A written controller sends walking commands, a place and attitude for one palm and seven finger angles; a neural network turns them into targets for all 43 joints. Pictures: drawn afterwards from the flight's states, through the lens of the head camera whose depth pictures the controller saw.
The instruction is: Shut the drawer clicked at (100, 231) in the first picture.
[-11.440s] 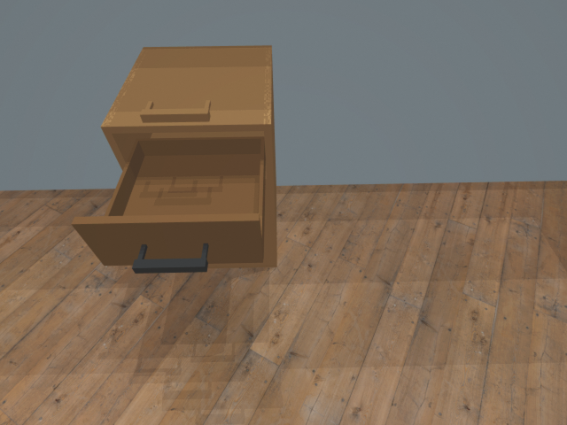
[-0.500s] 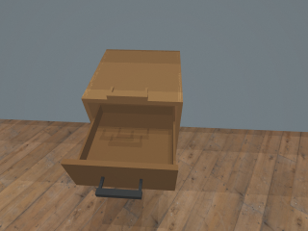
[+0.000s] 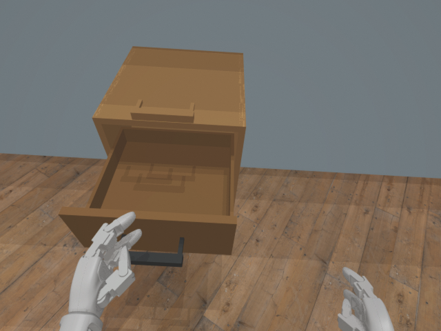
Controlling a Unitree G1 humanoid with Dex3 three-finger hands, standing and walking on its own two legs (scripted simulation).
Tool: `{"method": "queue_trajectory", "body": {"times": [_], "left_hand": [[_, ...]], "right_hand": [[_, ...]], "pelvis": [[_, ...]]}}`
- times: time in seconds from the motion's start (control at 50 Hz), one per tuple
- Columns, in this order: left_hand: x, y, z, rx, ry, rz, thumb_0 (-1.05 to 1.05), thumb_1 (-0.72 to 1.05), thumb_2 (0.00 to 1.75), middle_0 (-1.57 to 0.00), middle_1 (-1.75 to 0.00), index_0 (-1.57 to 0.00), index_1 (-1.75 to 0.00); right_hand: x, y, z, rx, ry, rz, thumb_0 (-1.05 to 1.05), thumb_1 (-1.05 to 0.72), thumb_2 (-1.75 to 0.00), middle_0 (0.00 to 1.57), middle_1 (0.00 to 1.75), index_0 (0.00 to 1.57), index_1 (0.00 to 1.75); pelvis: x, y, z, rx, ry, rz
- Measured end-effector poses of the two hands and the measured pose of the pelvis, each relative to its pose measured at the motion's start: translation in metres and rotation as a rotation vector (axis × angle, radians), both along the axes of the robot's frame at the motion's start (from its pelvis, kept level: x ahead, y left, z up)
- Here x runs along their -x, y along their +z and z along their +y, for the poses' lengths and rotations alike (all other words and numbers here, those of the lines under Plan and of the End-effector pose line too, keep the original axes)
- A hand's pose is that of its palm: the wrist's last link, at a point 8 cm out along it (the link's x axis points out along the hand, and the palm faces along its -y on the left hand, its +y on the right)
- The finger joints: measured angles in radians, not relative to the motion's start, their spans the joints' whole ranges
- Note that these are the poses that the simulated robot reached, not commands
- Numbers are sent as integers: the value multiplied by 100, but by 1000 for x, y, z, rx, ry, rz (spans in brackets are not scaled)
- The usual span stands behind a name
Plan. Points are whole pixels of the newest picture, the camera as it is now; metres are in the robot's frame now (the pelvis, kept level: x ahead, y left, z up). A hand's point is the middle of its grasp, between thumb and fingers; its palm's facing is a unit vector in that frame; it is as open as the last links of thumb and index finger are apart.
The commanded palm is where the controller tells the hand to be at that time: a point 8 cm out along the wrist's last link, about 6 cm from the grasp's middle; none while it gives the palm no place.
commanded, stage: raise the hand and make a fist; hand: left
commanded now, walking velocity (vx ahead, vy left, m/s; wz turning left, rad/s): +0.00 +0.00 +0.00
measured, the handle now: (150, 249) +0.32 +0.17 -0.13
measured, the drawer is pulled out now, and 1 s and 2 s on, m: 0.30 0.30 0.30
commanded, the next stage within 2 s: bring the fist close to the handle in 1.60 s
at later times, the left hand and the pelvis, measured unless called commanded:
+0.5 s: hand (147, 316) +0.17 +0.13 -0.04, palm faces -0.15 -0.99 +0.04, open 4.0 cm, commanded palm +0.11 +0.21 -0.03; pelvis -0.04 -0.02 -0.07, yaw +2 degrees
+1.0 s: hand (138, 323) +0.15 +0.14 -0.02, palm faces +0.02 -1.00 +0.03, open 3.1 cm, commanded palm +0.11 +0.18 -0.03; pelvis -0.03 +0.01 -0.08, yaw +2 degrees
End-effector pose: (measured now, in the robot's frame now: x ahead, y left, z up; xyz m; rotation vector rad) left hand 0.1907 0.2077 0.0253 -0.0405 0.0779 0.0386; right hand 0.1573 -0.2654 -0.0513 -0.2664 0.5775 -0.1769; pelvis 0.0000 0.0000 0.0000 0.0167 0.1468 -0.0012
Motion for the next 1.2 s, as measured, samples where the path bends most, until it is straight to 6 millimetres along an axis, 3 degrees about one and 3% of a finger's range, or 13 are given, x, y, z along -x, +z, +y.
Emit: {"method": "queue_trajectory", "body": {"times": [0.1,0.16,0.22,0.34,0.44,0.5,0.6,0.66,0.74,0.82,0.92,1.06,1.2], "left_hand": [[55,-47,-10,-4,-74,16,1,91,90,-43,-55,-43,-55],[93,-73,1,-24,1,109,1,91,90,-49,-61,-49,-62],[111,-73,15,-76,98,75,2,90,90,-55,-68,-55,-68],[76,-43,8,-113,3,-179,2,90,90,-66,-81,-66,-81],[35,-62,-19,-38,-220,-7,2,90,90,-76,-91,-76,-92],[34,-68,-20,-7,-191,118,2,90,90,-82,-98,-82,-98],[58,-50,4,-48,19,98,2,90,90,-92,-109,-92,-109],[75,-46,11,-82,54,54,2,91,90,-98,-115,-98,-115],[83,-57,-5,-41,-36,35,2,91,90,-106,-124,-106,-124],[74,-65,-22,-18,-135,11,2,91,90,-114,-132,-114,-133],[60,-54,-15,-35,-71,-31,2,90,90,-125,-143,-124,-144],[63,-42,-26,9,-54,24,2,91,90,-135,-155,-134,-155],[72,-52,-27,-9,-70,79,2,90,90,-138,-158,-138,-159]], "right_hand": [[-54,16,-6,47,104,-174,1,-91,-90,20,30,20,29],[-77,7,2,52,162,-217,1,-91,-90,20,30,20,29],[-87,-16,19,31,221,-220,1,-91,-90,20,30,20,29],[-62,-77,57,-91,267,-110,1,-91,-90,20,30,20,29],[-9,-106,60,-182,140,42,1,-90,-90,21,30,21,30],[19,-108,48,-187,42,111,1,-90,-90,21,30,21,30],[41,-99,25,-125,-24,162,1,-90,-90,21,30,20,30],[36,-95,16,-76,-3,151,1,-90,-90,20,30,20,29],[15,-89,15,-25,44,80,1,-90,-90,20,30,20,29],[-9,-81,27,-8,81,-1,1,-91,-90,20,30,20,29],[-29,-74,54,-57,119,-45,1,-91,-90,20,30,20,29],[-37,-66,87,-122,175,-31,1,-90,-90,20,30,20,29],[-40,-72,90,-106,181,9,1,-90,-90,21,30,21,30]], "pelvis": [[12,-31,-13,-1,8,59],[18,-50,-19,6,24,90],[25,-66,-24,23,45,117],[36,-84,-27,55,66,139],[39,-81,-24,47,57,145],[36,-74,-20,36,43,144],[31,-65,-14,31,34,143],[32,-67,-10,38,43,151],[35,-75,-4,49,52,163],[36,-83,2,54,47,174],[32,-84,7,57,43,170],[23,-74,15,62,48,162],[18,-77,17,62,46,178]]}}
